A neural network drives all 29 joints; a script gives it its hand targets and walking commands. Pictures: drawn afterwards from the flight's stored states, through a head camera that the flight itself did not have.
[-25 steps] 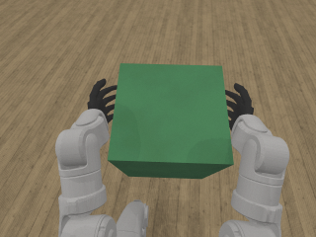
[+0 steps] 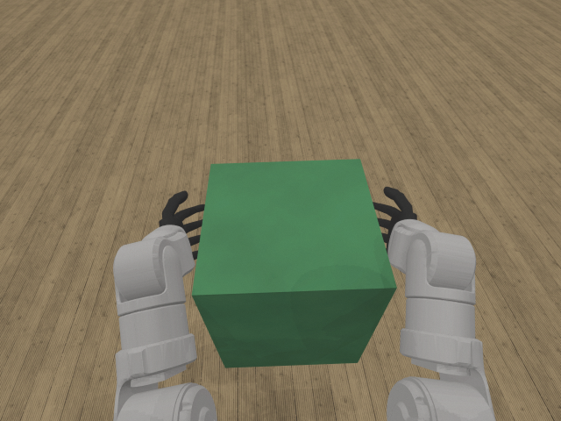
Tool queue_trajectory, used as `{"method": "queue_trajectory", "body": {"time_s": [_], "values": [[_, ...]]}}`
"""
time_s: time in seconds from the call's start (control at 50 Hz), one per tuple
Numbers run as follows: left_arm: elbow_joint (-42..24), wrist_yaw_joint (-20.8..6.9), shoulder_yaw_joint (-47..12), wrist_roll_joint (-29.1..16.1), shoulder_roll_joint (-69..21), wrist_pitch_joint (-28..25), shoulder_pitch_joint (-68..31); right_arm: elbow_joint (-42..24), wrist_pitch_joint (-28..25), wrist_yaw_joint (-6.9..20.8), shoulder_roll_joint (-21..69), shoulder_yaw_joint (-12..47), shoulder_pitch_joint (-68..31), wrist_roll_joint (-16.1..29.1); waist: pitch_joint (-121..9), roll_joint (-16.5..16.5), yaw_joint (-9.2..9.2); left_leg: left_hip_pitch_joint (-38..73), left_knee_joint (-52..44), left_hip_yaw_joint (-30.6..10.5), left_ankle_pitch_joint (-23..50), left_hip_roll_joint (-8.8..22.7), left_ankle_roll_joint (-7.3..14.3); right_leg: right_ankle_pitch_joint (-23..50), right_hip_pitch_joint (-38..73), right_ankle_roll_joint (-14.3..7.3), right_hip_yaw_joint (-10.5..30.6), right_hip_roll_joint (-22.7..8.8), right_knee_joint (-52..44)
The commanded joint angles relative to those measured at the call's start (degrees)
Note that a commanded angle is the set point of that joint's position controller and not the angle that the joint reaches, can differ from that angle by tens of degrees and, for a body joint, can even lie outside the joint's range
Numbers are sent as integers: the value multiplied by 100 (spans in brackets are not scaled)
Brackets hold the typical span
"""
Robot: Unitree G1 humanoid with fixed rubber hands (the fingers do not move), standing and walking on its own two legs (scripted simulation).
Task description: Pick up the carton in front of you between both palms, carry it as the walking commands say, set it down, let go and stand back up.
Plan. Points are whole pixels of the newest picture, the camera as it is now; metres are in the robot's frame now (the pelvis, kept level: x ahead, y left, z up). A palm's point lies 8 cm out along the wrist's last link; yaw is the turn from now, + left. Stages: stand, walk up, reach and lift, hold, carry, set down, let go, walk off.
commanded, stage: carry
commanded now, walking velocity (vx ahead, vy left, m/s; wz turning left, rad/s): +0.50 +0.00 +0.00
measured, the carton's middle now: (288, 269) +0.34 -0.02 +0.04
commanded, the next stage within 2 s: none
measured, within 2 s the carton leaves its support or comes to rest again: neither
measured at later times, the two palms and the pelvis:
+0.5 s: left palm (207, 137) +0.59 +0.11 +0.10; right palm (365, 125) +0.61 -0.19 +0.10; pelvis +0.36 -0.06 +0.01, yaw +4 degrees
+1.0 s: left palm (194, 71) +0.92 +0.17 +0.07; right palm (312, 66) +0.90 -0.13 +0.07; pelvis +0.68 +0.02 +0.01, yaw -1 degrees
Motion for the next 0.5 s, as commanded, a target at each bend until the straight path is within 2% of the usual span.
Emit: {"method": "queue_trajectory", "body": {"time_s": [0.0,0.06,0.1,0.16,0.22,0.26,0.28,0.3,0.32,0.34,0.36,0.38,0.4,0.42,0.44,0.48], "values": [[-232,-278,-3704,-893,-5092,-282,-2947,-673,-320,549,5703,4021,-3713,1614,-2353,332,277,2169,-1417,-2170,566,1835,342,341,-625,180,26,-434,-745],[-485,-419,-4208,-971,-5415,-516,-2157,-922,-526,692,5761,4271,-2741,1464,-2291,468,283,2863,-1270,-1535,2512,1679,161,561,-946,331,-392,-389,-1904],[-810,-509,-4624,-1122,-5559,-652,-1702,-1186,-641,756,5670,4341,-2009,1335,-2283,581,254,3291,-1119,-1200,3332,1536,10,842,-1038,346,-598,-295,-2543],[-1309,-645,-5170,-1398,-5718,-762,-1033,-1725,-744,812,5408,4458,-1031,1142,-2111,832,216,3668,-996,-843,3742,1451,-12,1204,-1028,288,-783,-195,-3364],[-2163,-709,-5482,-1743,-5683,-726,-693,-2218,-708,868,5479,4543,-205,1201,-1843,967,176,3816,-876,-617,4116,1397,-77,1675,-723,234,-1000,-11,-4152],[-2593,-720,-5543,-1819,-5460,-603,-227,-2572,-599,848,5287,4578,347,1191,-1887,1076,182,3682,-418,-368,4929,1344,-267,1918,195,130,-1333,255,-4710],[-2717,-715,-5534,-1816,-5347,-527,109,-2763,-517,836,5170,4614,582,1202,-2064,1040,265,3382,187,-174,5067,1294,-429,2098,1083,71,-1483,393,-4995],[-2826,-713,-5482,-1771,-5231,-441,357,-2927,-423,830,5038,4679,791,1225,-2346,799,341,2630,1051,-16,4548,1218,-627,2020,2358,3,-1415,273,-5046],[-2847,-713,-5361,-1696,-5095,-344,821,-3168,-318,835,4879,4766,744,1301,-2788,279,528,1391,2286,-133,2687,1147,-738,2051,3770,-204,-272,-664,-4753],[-2831,-701,-5263,-1599,-4907,-290,1038,-3336,-201,860,4863,4915,928,1380,-3296,-1303,479,-813,3958,-407,155,470,-931,2569,5494,-1216,2298,-2193,-4628],[-2894,-720,-5238,-1626,-4994,-232,1289,-3499,-136,897,4783,4983,960,1483,-2970,-1557,507,-1893,4976,-783,-1761,100,-898,3241,5456,-1555,2693,-2304,-5087],[-3099,-765,-5236,-1664,-5109,-185,1340,-3633,-94,938,4962,5123,911,1573,-2736,-1144,519,-2291,5260,-1122,-1729,506,-784,3503,5202,-1456,2058,-2227,-4979],[-3209,-808,-5239,-1648,-5191,-152,1306,-3736,-65,979,5052,5186,785,1619,-2492,-495,494,-2216,4885,-1259,-1382,779,-724,3468,4677,-1170,1654,-2102,-5083],[-3375,-838,-5292,-1686,-5194,-136,1116,-3785,-51,1003,5103,5247,745,1663,-2173,-197,441,-2027,4347,-1195,-1086,965,-730,3025,4063,-891,1268,-1947,-5310],[-3486,-860,-5337,-1754,-5148,-117,968,-3832,-41,1014,5161,5317,753,1688,-1996,-287,410,-1752,3857,-1115,-843,1065,-762,2359,3574,-674,943,-1806,-5560],[-3613,-906,-5375,-1852,-4928,-54,1011,-3819,-7,979,5060,5319,942,1599,-1809,-596,387,-1449,3301,-827,-510,974,-840,1706,3026,-596,445,-1588,-5870]]}}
